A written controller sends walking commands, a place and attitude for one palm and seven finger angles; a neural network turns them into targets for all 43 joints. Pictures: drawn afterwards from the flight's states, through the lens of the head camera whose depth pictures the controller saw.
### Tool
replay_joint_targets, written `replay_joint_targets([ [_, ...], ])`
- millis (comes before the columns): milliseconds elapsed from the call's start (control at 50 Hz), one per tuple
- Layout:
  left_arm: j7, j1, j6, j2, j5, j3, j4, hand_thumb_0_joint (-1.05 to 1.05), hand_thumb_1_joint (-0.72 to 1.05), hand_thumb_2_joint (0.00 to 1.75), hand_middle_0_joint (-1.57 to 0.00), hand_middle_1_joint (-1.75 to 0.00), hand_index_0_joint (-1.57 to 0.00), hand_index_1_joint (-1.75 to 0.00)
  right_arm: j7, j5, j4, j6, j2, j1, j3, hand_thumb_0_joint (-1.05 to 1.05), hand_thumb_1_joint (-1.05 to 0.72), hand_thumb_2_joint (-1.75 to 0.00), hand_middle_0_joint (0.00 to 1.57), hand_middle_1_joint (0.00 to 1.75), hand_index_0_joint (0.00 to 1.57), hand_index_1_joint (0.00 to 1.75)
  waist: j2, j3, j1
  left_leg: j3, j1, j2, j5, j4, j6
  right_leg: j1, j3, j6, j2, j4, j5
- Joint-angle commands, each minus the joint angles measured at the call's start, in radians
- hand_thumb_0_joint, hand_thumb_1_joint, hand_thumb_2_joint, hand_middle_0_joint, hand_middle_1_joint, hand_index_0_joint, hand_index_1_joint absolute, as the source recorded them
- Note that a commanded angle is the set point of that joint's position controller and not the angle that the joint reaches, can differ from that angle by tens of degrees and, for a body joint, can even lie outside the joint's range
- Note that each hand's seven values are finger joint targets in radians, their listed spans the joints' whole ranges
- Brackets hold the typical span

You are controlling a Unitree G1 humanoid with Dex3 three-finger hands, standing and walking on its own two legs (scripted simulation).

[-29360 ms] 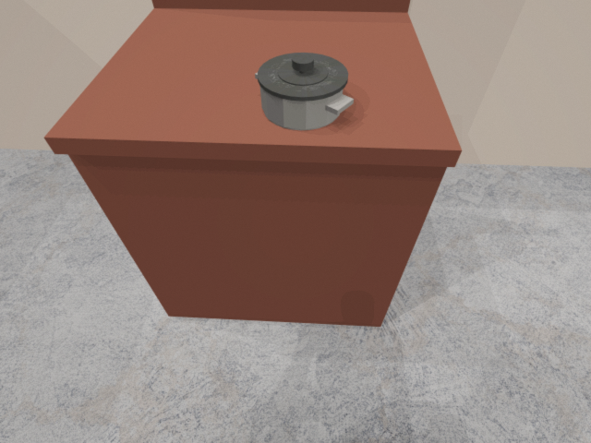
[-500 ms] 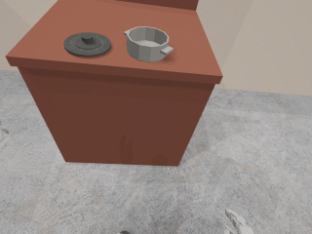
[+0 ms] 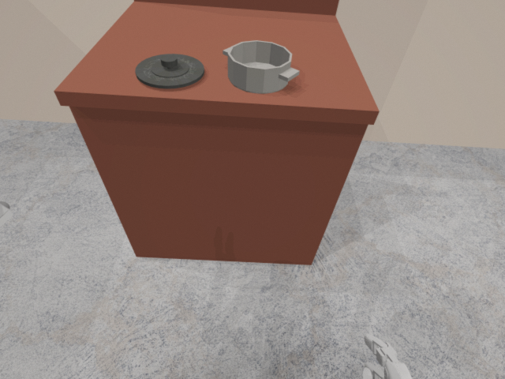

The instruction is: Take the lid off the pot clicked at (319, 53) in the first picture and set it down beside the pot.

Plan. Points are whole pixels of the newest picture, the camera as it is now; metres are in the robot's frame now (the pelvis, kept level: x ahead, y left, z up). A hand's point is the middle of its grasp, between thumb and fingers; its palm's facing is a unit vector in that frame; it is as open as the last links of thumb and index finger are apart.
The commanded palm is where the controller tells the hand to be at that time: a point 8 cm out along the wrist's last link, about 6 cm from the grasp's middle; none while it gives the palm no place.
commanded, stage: let the arm hang, fingers relaxed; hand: left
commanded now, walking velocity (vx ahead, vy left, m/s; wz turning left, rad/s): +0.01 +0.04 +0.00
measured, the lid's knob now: (169, 61) +0.81 +0.27 +0.11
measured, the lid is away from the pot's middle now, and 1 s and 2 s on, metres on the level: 0.23 0.23 0.23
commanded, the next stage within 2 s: look to check the result in 1.18 s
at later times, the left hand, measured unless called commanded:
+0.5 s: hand out of the picture +0.09 +0.18 -0.17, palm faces +0.15 -0.97 -0.20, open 6.7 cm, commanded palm none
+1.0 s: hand out of the picture +0.12 +0.19 -0.16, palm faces +0.06 -0.98 -0.20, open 7.3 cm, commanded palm none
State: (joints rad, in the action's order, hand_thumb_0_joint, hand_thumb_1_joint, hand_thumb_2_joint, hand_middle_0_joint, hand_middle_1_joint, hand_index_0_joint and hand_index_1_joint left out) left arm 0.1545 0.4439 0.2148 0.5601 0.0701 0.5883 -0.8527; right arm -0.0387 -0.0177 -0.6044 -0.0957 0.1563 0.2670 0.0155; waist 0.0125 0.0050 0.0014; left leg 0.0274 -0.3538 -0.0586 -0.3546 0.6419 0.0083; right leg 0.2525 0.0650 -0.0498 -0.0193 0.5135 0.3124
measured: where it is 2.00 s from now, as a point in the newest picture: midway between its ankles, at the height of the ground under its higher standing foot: outside the picture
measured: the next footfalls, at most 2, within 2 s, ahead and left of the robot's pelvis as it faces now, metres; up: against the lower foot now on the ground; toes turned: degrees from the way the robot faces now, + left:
none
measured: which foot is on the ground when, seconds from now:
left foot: down 0.00-1.00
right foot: down 0.00-1.00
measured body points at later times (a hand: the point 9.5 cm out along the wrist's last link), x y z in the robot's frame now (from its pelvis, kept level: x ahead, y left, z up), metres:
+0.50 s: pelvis +0.06 -0.01 +0.00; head +0.10 +0.00 +0.44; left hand +0.08 +0.23 -0.16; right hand +0.07 -0.26 -0.15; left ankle +0.03 +0.10 -0.73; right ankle +0.05 -0.11 -0.73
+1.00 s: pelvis +0.08 +0.01 +0.01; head +0.09 +0.01 +0.46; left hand +0.12 +0.24 -0.15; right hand +0.09 -0.21 -0.15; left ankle +0.03 +0.10 -0.73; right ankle +0.05 -0.11 -0.73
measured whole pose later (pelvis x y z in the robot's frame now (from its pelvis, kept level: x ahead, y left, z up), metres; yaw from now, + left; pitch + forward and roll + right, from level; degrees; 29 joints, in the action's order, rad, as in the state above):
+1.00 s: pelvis +0.08 +0.01 +0.01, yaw +2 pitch -1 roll -1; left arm 0.04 0.19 -0.01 0.16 0.00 0.02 1.10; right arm -0.05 0.00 -1.07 0.01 0.14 0.29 -0.03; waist -0.01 -0.04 -0.03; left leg 0.06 -0.12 0.01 -0.32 0.45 0.04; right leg 0.13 -0.05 -0.02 -0.04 0.44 0.30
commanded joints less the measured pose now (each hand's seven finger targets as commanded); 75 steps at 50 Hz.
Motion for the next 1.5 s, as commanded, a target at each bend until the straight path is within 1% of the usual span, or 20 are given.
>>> replay_joint_targets([
  [0,0.043,-0.264,0.037,0.162,0.013,0.124,0.086,0.0,0.9,0.9,-0.2,-0.3,-0.2,-0.3,-0.02,-0.007,0.085,-0.033,0.146,-0.102,-0.078,0.0,-0.9,-0.9,0.2,0.3,0.2,0.3,0.163,0.064,-0.031,-0.031,-0.139,0.019,-0.118,0.263,0.008,-0.089,-0.507,-0.157,0.328,-0.317,0.161],
  [20,0.036,-0.252,0.025,0.133,0.019,0.095,0.123,0.0,0.9,0.9,-0.2,-0.3,-0.2,-0.3,-0.019,-0.017,0.088,-0.024,0.153,-0.111,-0.08,0.0,-0.9,-0.9,0.2,0.3,0.2,0.3,0.184,0.026,-0.032,-0.046,-0.103,0.008,-0.119,0.212,0.012,-0.047,-0.457,-0.148,0.307,-0.291,0.11],
  [40,-0.101,-0.097,-0.15,-0.263,-0.11,-0.423,0.885,0.0,0.9,0.9,-0.2,-0.3,-0.2,-0.3,0.052,-0.018,-0.111,-0.075,0.28,-0.048,-0.124,0.0,-0.9,-0.9,0.2,0.3,0.2,0.3,0.089,-0.007,-0.108,-0.006,-0.155,-0.104,-0.106,0.229,-0.007,0.074,-0.084,-0.099,0.38,-0.014,-0.282],
  [80,-0.149,-0.076,-0.241,-0.313,-0.105,-0.466,0.941,0.0,0.9,0.9,-0.2,-0.3,-0.2,-0.3,0.055,0.007,-0.105,0.023,0.225,0.029,-0.1,0.0,-0.9,-0.9,0.2,0.3,0.2,0.3,-0.042,0.02,-0.087,-0.213,0.053,-0.121,0.116,-0.101,0.066,0.319,0.024,0.015,0.108,0.258,0.11],
  [100,-0.161,-0.079,-0.238,-0.336,-0.109,-0.469,0.98,0.0,0.9,0.9,-0.2,-0.3,-0.2,-0.3,0.049,0.032,-0.101,0.039,0.265,0.022,-0.107,0.0,-0.9,-0.9,0.2,0.3,0.2,0.3,-0.152,0.007,-0.071,-0.425,0.053,-0.24,0.07,-0.246,0.151,0.402,0.026,0.052,0.025,0.449,0.224],
  [140,-0.163,-0.225,-0.223,-0.308,-0.112,-0.485,1.008,0.0,0.9,0.9,-0.2,-0.3,-0.2,-0.3,0.029,0.063,-0.056,0.029,0.295,0.019,-0.115,0.0,-0.9,-0.9,0.2,0.3,0.2,0.3,0.054,0.008,-0.084,-0.591,0.049,-0.311,0.269,-0.274,0.253,0.432,-0.143,0.064,0.053,0.574,0.252],
  [180,-0.157,-0.284,-0.225,-0.274,-0.093,-0.477,1.173,0.0,0.9,0.9,-0.2,-0.3,-0.2,-0.3,0.018,0.077,-0.064,0.049,0.277,-0.033,-0.104,0.0,-0.9,-0.9,0.2,0.3,0.2,0.3,0.019,-0.018,-0.042,-0.469,-0.05,-0.284,0.399,-0.224,0.227,0.311,-0.173,0.074,0.065,0.518,0.238],
  [220,-0.161,-0.159,-0.232,-0.243,-0.095,-0.48,1.369,0.0,0.9,0.9,-0.2,-0.3,-0.2,-0.3,0.013,0.072,-0.07,0.074,0.246,-0.142,-0.083,0.0,-0.9,-0.9,0.2,0.3,0.2,0.3,0.065,0.03,0.066,-0.205,-0.234,-0.135,0.22,-0.084,0.083,-0.07,-0.141,0.061,0.051,0.186,0.062],
  [240,-0.152,-0.103,-0.22,-0.163,-0.103,-0.475,1.452,0.0,0.9,0.9,-0.2,-0.3,-0.2,-0.3,0.015,0.053,-0.089,0.081,0.164,-0.114,-0.073,0.0,-0.9,-0.9,0.2,0.3,0.2,0.3,0.317,0.037,0.072,-0.026,-0.298,0.066,-0.011,0.167,0.01,-0.132,-0.397,0.025,0.172,-0.064,0.015],
  [260,-0.144,-0.114,-0.213,-0.118,-0.093,-0.491,1.497,0.0,0.9,0.9,-0.2,-0.3,-0.2,-0.3,0.022,0.036,-0.094,0.093,0.156,-0.112,-0.078,0.0,-0.9,-0.9,0.2,0.3,0.2,0.3,0.261,-0.018,0.049,-0.015,-0.292,0.096,-0.241,0.339,-0.008,-0.048,-0.641,-0.053,0.337,-0.245,0.018],
  [280,-0.14,-0.186,-0.205,-0.135,-0.088,-0.511,1.546,0.0,0.9,0.9,-0.2,-0.3,-0.2,-0.3,0.028,0.037,-0.143,0.105,0.165,-0.08,-0.086,0.0,-0.9,-0.9,0.2,0.3,0.2,0.3,0.1,-0.054,0.003,-0.067,-0.243,0.065,-0.181,0.42,-0.006,0.032,-0.644,-0.055,0.302,-0.28,0.13],
  [320,-0.12,-0.259,-0.197,-0.182,-0.085,-0.514,1.624,0.0,0.9,0.9,-0.2,-0.3,-0.2,-0.3,0.023,0.036,-0.195,0.116,0.173,-0.023,-0.094,0.0,-0.9,-0.9,0.2,0.3,0.2,0.3,0.129,-0.058,-0.044,-0.078,-0.224,0.04,-0.105,0.474,-0.009,0.024,-0.569,-0.061,0.251,-0.252,-0.096],
  [380,-0.106,-0.228,-0.186,-0.284,-0.102,-0.484,1.658,0.0,0.9,0.9,-0.2,-0.3,-0.2,-0.3,0.016,0.038,-0.23,0.101,0.096,0.018,-0.091,0.0,-0.9,-0.9,0.2,0.3,0.2,0.3,-0.02,0.072,-0.041,-0.065,-0.062,0.003,-0.155,0.198,0.007,-0.066,-0.43,-0.172,0.272,-0.139,-0.411],
  [440,-0.121,-0.189,-0.19,-0.309,-0.071,-0.512,1.738,0.0,0.9,0.9,-0.2,-0.3,-0.2,-0.3,0.013,0.032,-0.308,0.092,0.078,0.139,-0.077,0.0,-0.9,-0.9,0.2,0.3,0.2,0.3,-0.067,0.115,-0.049,-0.144,0.216,-0.06,0.304,-0.217,0.055,-0.033,-0.215,-0.029,0.105,0.004,-0.404],
  [460,-0.125,-0.163,-0.193,-0.325,-0.066,-0.523,1.751,0.0,0.9,0.9,-0.2,-0.3,-0.2,-0.3,0.002,0.035,-0.303,0.091,0.117,0.11,-0.08,0.0,-0.9,-0.9,0.2,0.3,0.2,0.3,-0.119,0.107,-0.019,-0.209,0.268,-0.14,0.44,-0.199,0.099,0.025,-0.156,0.013,0.062,0.0,-0.289],
  [500,-0.124,-0.174,-0.197,-0.326,-0.069,-0.539,1.798,0.0,0.9,0.9,-0.2,-0.3,-0.2,-0.3,-0.013,0.03,-0.323,0.093,0.12,0.107,-0.074,0.0,-0.9,-0.9,0.2,0.3,0.2,0.3,-0.118,0.093,-0.026,-0.146,0.262,-0.119,0.576,-0.169,0.09,-0.034,-0.13,0.025,0.047,-0.045,-0.315],
  [540,-0.121,-0.178,-0.197,-0.293,-0.063,-0.541,1.828,0.0,0.9,0.9,-0.2,-0.3,-0.2,-0.3,-0.016,0.024,-0.347,0.09,0.097,0.121,-0.067,0.0,-0.9,-0.9,0.2,0.3,0.2,0.3,-0.159,0.095,-0.028,-0.095,0.286,-0.097,0.691,-0.157,0.063,-0.086,-0.133,0.015,0.063,-0.034,-0.431],
  [620,-0.113,-0.168,-0.2,-0.288,-0.068,-0.55,1.879,0.0,0.9,0.9,-0.2,-0.3,-0.2,-0.3,-0.016,0.017,-0.37,0.097,0.084,0.12,-0.067,0.0,-0.9,-0.9,0.2,0.3,0.2,0.3,0.001,0.066,-0.028,-0.055,0.264,-0.068,0.512,-0.165,0.039,-0.13,-0.157,0.004,0.084,-0.076,-0.499],
  [760,-0.108,-0.181,-0.208,-0.311,-0.072,-0.556,1.913,0.0,0.9,0.9,-0.2,-0.3,-0.2,-0.3,-0.013,0.023,-0.423,0.103,0.07,0.102,-0.065,0.0,-0.9,-0.9,0.2,0.3,0.2,0.3,-0.003,-0.049,-0.027,-0.059,0.239,-0.063,0.367,-0.228,0.045,-0.077,-0.167,0.006,0.083,-0.112,-0.374],
  [1480,-0.107,-0.128,-0.204,-0.349,-0.072,-0.561,1.974,0.0,0.9,0.9,-0.2,-0.3,-0.2,-0.3,-0.015,0.023,-0.486,0.097,0.047,0.134,-0.053,0.0,-0.9,-0.9,0.2,0.3,0.2,0.3,-0.019,-0.076,-0.03,-0.062,0.248,-0.062,0.286,-0.27,0.052,-0.046,-0.179,0.011,0.077,-0.137,-0.281],
])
